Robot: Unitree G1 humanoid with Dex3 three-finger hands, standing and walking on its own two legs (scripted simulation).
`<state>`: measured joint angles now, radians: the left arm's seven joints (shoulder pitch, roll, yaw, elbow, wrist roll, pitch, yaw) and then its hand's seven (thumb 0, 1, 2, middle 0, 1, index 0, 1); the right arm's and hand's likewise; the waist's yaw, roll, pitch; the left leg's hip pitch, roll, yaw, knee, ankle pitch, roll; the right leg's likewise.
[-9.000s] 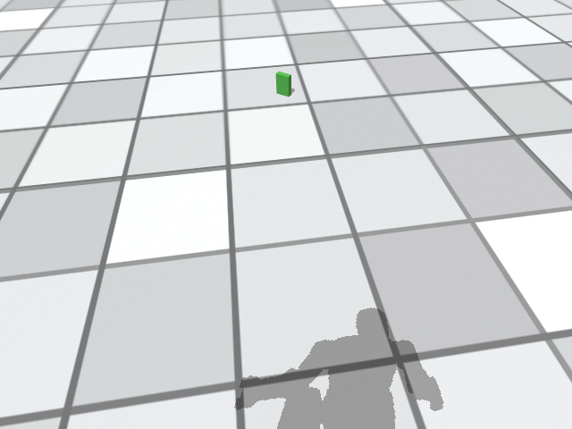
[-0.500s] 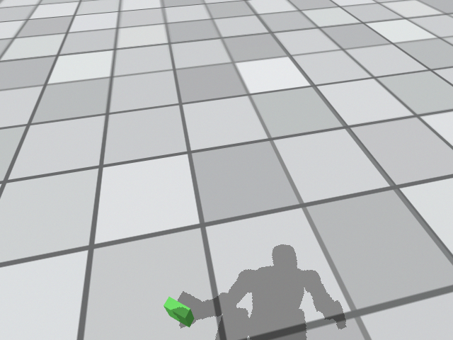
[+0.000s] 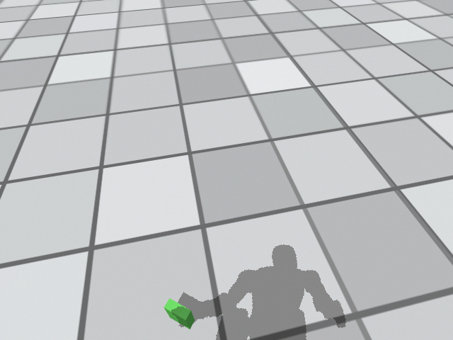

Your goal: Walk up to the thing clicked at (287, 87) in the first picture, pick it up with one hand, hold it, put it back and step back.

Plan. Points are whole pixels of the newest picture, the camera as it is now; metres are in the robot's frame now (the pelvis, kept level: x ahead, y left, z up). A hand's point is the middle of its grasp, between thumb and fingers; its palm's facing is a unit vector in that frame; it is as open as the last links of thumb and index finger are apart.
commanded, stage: stand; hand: left
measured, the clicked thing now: (179, 314) +0.36 +0.22 -0.71
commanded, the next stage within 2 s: walk up in 0.80 s
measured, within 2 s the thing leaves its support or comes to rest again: neither
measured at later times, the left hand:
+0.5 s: hand out of the picture +0.07 +0.25 -0.16, palm faces -0.03 -0.94 -0.34, open 7.4 cm
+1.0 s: hand out of the picture +0.06 +0.26 -0.16, palm faces -0.02 -0.93 -0.37, open 7.4 cm
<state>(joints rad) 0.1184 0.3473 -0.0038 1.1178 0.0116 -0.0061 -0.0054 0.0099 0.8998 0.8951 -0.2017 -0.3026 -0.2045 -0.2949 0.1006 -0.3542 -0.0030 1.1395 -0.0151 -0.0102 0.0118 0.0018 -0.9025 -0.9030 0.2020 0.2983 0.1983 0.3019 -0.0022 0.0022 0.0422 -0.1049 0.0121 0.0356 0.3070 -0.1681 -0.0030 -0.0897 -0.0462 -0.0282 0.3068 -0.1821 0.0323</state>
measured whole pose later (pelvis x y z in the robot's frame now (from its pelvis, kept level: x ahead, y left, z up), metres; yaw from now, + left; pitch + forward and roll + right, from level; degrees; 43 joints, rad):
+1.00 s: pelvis -0.02 -0.01 -0.01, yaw +0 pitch -2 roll +0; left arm 0.09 0.38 0.03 1.05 0.01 0.03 -0.01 0.01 0.90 0.90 -0.20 -0.30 -0.20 -0.29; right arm 0.08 -0.37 -0.04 1.07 0.00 0.01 0.01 0.00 -0.90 -0.90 0.20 0.30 0.20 0.30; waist -0.01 -0.02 0.11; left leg -0.19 0.02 0.03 0.40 -0.18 -0.01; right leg -0.19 -0.04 -0.03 0.43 -0.21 0.01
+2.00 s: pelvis -0.06 -0.02 +0.00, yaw +1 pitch -2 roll +0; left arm 0.11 0.34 0.02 1.10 0.01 -0.01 -0.01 0.01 0.90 0.90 -0.20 -0.30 -0.20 -0.29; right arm 0.11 -0.36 -0.02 1.07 -0.02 -0.02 0.01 0.00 -0.90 -0.90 0.20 0.30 0.20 0.30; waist 0.01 0.02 0.04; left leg -0.06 0.02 0.02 0.33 -0.24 -0.01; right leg -0.12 0.00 0.02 0.36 -0.20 0.00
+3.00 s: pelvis -0.06 -0.02 +0.00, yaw -1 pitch -2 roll +0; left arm 0.10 0.33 0.01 1.12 0.01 0.00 -0.01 0.01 0.90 0.90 -0.20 -0.30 -0.20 -0.29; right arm 0.13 -0.35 -0.02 1.11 -0.01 -0.01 0.00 0.00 -0.90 -0.90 0.20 0.30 0.20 0.30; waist -0.01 0.01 0.06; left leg -0.04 0.02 0.05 0.30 -0.22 -0.01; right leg -0.13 0.01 0.05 0.34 -0.18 0.00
